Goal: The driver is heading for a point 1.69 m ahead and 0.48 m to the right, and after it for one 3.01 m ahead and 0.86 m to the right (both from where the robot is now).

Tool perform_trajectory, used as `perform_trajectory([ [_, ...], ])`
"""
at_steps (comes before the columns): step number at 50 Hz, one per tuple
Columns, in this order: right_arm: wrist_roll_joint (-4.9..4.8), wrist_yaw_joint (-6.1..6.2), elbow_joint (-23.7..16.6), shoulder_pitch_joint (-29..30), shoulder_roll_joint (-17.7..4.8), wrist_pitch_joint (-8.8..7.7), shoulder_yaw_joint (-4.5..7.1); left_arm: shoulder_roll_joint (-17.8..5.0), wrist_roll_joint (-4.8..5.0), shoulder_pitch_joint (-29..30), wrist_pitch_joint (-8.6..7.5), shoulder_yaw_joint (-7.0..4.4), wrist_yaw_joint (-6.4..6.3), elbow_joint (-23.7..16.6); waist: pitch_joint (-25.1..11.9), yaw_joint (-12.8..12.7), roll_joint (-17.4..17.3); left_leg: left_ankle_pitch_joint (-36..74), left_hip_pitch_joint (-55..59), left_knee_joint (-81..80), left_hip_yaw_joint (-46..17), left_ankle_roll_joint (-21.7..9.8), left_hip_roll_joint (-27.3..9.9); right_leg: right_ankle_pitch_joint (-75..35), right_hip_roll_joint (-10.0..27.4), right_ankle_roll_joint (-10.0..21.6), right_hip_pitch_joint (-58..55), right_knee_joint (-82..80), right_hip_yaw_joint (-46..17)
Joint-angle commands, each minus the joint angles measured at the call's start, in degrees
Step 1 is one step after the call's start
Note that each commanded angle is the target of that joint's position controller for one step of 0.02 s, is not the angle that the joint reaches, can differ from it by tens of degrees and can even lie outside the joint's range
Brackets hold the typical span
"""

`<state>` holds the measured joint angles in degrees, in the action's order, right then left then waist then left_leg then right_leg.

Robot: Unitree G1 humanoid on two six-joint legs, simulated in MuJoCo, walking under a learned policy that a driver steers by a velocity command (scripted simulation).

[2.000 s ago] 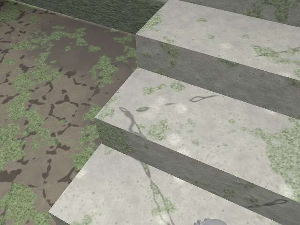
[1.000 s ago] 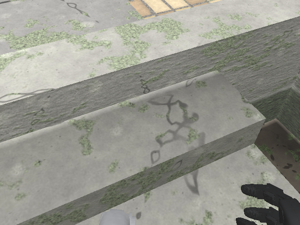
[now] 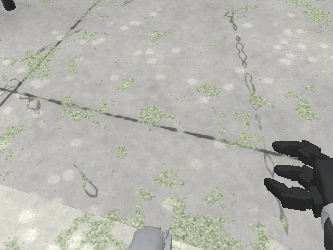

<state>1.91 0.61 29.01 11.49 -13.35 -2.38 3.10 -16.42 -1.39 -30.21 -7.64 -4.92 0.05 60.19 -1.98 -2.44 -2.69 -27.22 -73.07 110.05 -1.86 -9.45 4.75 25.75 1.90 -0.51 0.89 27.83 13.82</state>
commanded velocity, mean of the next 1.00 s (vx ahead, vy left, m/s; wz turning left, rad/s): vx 0.17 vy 0.00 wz -0.49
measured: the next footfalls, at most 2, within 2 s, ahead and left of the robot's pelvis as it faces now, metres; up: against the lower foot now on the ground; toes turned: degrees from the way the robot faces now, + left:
left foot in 0.10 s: +0.31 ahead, +0.07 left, +0.18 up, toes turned -2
right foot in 0.62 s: +0.41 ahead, -0.24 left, +0.18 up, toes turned -23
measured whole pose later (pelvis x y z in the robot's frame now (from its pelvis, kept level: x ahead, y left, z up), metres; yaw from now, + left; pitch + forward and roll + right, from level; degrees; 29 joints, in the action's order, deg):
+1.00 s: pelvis +0.38 -0.11 +0.19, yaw -32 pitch +2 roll +0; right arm -0.7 2.4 41.2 -10.3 -13.6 0.5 2.2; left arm -13.5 -1.5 -5.2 0.5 -2.0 -1.3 36.9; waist 0.1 0.6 0.0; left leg -16.3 -28.1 45.0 -1.5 1.7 -1.5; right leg 10.7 -6.4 2.4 22.9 32.2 -7.0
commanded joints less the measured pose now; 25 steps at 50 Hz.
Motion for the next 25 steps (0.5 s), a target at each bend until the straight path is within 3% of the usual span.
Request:
perform_trajectory([
  [1, -0.74, 0.39, -6.6, 2.4, 9.2, -1.13, -6.1, 4.1, 0.61, -0.9, -0.99, 3.91, -0.12, 0.1, 15.3, 5.8, 3.6, -13.1, -1.6, -10.5, 8.2, -0.5, -0.7, -65.4, 8.8, 3.9, 9.8, -21.7, -2.4],
  [2, -2.0, -1.3, -5.4, -6.3, 7.7, -0.73, -7.32, 0.9, 2.89, 3.8, -0.18, 3.82, -0.98, -2.7, 6.1, 11.2, 0.4, 4.2, 33.2, -31.9, 14.6, -1.8, -2.9, -74.8, 7.7, 6.0, 22.4, -26.7, 1.4],
  [3, -5.72, -5.22, -11.7, -1.4, 1.1, 2.75, -7.67, -6.3, -9.13, 3.6, -0.33, 4.58, 8.85, -0.4, -19.1, 19.4, 1.2, 23.8, 74.6, -29.0, 5.8, 6.2, 6.2, -97.9, 11.9, 9.9, 46.0, -21.2, -10.1],
  [4, -9.02, -7.18, -7.4, -19.2, -4.1, 4.4, -3.18, -27.8, -5.09, 22.3, -1.6, -3.49, 9.92, -8.9, -18.5, 30.3, 2.6, 33.3, 90.8, -39.7, 6.1, 7.7, 8.2, -110.4, 13.1, 3.0, 47.3, -9.2, -9.0],
  [5, -5.88, -6.64, -0.3, -36.6, -8.0, 4.38, -1.51, -30.4, -2.1, 32.1, -2.12, -5.03, 9.41, -11.8, -21.2, 35.2, 3.6, 32.8, 92.6, -59.9, 1.1, 2.5, 3.8, -111.1, 15.0, -1.1, 40.9, 13.3, -12.2],
  [6, 0.42, -4.46, 11.3, -53.1, -11.0, 4.72, -1.24, -11.9, -1.76, 7.8, -1.04, -1.37, 11.46, -4.8, -41.0, 24.6, -13.2, 87.1, 113.2, -59.3, -26.0, -15.6, -16.4, -9.3, 2.0, -5.9, 40.9, 50.5, -14.6],
  [7, 3.89, -4.88, 12.7, -56.9, -13.8, 4.29, -0.41, -10.5, 1.05, -6.5, -0.39, -1.21, 10.77, -3.0, -44.2, 19.4, -5.4, 92.6, 98.5, -68.3, -50.0, -20.8, -21.4, -13.5, -9.2, 1.7, 37.2, 72.3, -35.4],
  [8, 3.02, -4.72, 16.9, -48.0, -14.7, 1.81, 0.22, -8.1, 3.1, -0.1, -0.46, -1.93, 9.17, -6.2, -20.0, 13.4, -3.2, 82.1, 79.8, -75.0, -43.5, -15.2, -23.6, -17.4, -11.8, 2.0, 47.8, 84.0, -35.9],
  [9, -0.07, -5.51, 16.5, -31.1, -8.6, -0.13, -1.59, -2.6, 0.17, 3.0, -0.12, -0.63, 6.66, -8.1, -15.1, 6.4, -1.9, 68.3, 68.1, -75.2, -33.1, -15.8, -21.2, -14.6, -10.7, 2.6, 50.3, 86.9, -33.3],
  [10, -1.5, -5.61, 15.4, -18.4, 0.7, -1.73, -4.33, 2.4, -3.64, 1.8, 0.42, 1.15, 4.17, -8.0, -15.4, 1.4, 3.4, 56.7, 62.5, -75.5, -24.2, -12.8, -19.4, -12.5, -6.0, 2.9, 50.4, 81.1, -32.2],
  [11, -2.07, -5.11, 15.6, -10.1, 6.2, -2.51, -5.46, 4.9, -4.07, 1.1, 1.5, 2.9, 3.14, -7.2, -13.3, -2.5, 6.0, 50.8, 55.3, -78.6, -19.0, -10.4, -17.9, -9.7, -1.6, 3.2, 49.2, 80.3, -28.7],
  [12, -0.48, -4.5, 16.4, -8.4, 11.3, -3.36, -6.69, 5.8, -3.15, 1.8, 2.44, 3.28, 2.97, -7.4, -11.3, -4.8, 6.7, 50.0, 49.4, -81.8, -14.5, -7.1, -16.9, -11.9, 0.5, 3.4, 47.0, 76.9, -27.1],
  [13, 0.83, -3.57, 17.6, -8.9, 11.9, -4.43, -6.87, 6.4, -3.4, 4.3, 2.6, 3.44, 2.9, -8.4, -10.1, -6.3, 8.6, 49.4, 47.8, -84.7, -9.5, -5.2, -16.6, -11.9, 2.6, 2.6, 46.1, 69.7, -25.0],
  [14, 0.77, -2.08, 17.0, -9.4, 7.5, -4.97, -4.92, 6.9, -2.58, 7.7, 2.36, 3.49, 3.48, -10.2, -8.7, -5.8, 7.3, 45.0, 47.4, -87.8, -4.1, -4.4, -16.0, -9.6, 3.7, 1.1, 45.3, 63.0, -21.8],
  [15, 1.07, -0.43, 16.9, -11.7, 3.7, -5.55, -3.61, 6.0, -1.88, 11.6, 1.8, 3.31, 4.29, -11.4, -7.7, -4.1, 4.6, 38.8, 47.5, -91.0, -0.7, -3.4, -14.4, -12.5, 4.0, 0.1, 44.5, 60.2, -19.7],
  [16, 1.14, 0.49, 16.6, -12.9, 0.7, -6.1, -2.53, 4.8, -1.62, 11.9, 1.4, 2.89, 5.09, -11.5, -7.5, -3.1, 0.4, 38.7, 46.8, -92.9, 2.7, -2.8, -13.6, -15.2, 3.4, -0.7, 42.2, 61.3, -17.5],
  [17, 1.62, 0.98, 16.0, -13.9, -1.4, -6.22, -1.85, 3.0, -1.45, 14.1, 0.94, 2.45, 5.79, -12.2, -6.0, -1.9, -1.1, 37.2, 46.3, -94.9, 5.5, -2.6, -13.6, -17.3, 2.9, -1.1, 40.9, 59.8, -16.1],
  [19, 1.92, 1.21, 14.7, -15.5, -5.5, -6.38, -0.62, 0.6, -1.57, 19.3, 0.7, 2.01, 6.83, -14.5, -2.5, -0.1, -1.1, 35.0, 49.6, -98.1, 9.4, -2.0, -14.4, -22.3, 3.9, -1.2, 39.7, 45.9, -14.7],
  [21, 1.88, 0.87, 14.6, -16.5, -8.6, -6.31, 0.65, 1.2, -0.7, 23.0, 1.16, 2.43, 7.68, -16.6, 0.6, 0.7, -1.6, 35.5, 52.5, -100.2, 10.5, -1.7, -17.3, -23.7, 5.5, -0.4, 35.4, 31.0, -15.5],
  [22, 1.93, 0.61, 14.9, -17.4, -10.2, -6.14, 1.38, 1.3, -0.25, 24.5, 1.46, 2.72, 7.8, -17.6, 1.6, 1.7, -2.1, 37.3, 56.4, -100.0, 10.1, -2.2, -19.5, -22.9, 5.1, -0.2, 36.0, 27.0, -15.6],
  [25, 2.01, -0.24, 14.6, -17.1, -12.1, -7.13, 2.79, 0.8, -0.39, 23.1, 2.24, 2.98, 7.16, -17.5, 2.2, 2.1, -1.2, 44.8, 69.0, -98.0, 9.9, -3.7, -24.2, -22.7, 4.9, 0.4, 37.3, 17.0, -15.5],
])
